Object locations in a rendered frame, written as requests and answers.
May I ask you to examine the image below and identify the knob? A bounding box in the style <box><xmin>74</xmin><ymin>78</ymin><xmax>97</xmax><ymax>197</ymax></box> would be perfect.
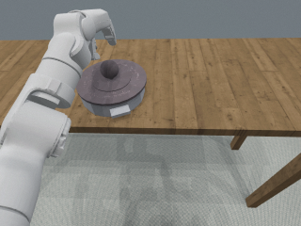
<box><xmin>100</xmin><ymin>59</ymin><xmax>119</xmax><ymax>79</ymax></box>

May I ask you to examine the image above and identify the left robot upper arm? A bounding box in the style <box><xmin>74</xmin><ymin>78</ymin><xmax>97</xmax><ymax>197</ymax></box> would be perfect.
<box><xmin>0</xmin><ymin>100</ymin><xmax>71</xmax><ymax>226</ymax></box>

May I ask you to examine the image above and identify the robot left hand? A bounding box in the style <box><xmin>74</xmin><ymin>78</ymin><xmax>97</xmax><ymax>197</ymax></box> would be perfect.
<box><xmin>81</xmin><ymin>8</ymin><xmax>117</xmax><ymax>60</ymax></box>

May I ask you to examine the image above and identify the table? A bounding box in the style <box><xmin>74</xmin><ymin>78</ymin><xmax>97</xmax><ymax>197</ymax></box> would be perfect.
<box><xmin>0</xmin><ymin>38</ymin><xmax>301</xmax><ymax>208</ymax></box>

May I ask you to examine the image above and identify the lid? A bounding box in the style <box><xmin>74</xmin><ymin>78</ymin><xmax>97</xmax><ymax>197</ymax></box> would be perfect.
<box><xmin>76</xmin><ymin>59</ymin><xmax>147</xmax><ymax>106</ymax></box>

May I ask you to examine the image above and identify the left robot forearm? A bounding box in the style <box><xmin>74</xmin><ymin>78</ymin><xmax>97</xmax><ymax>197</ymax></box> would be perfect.
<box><xmin>0</xmin><ymin>9</ymin><xmax>96</xmax><ymax>145</ymax></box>

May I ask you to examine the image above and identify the pot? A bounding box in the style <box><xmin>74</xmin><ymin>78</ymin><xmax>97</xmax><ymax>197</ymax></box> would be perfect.
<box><xmin>81</xmin><ymin>88</ymin><xmax>145</xmax><ymax>119</ymax></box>

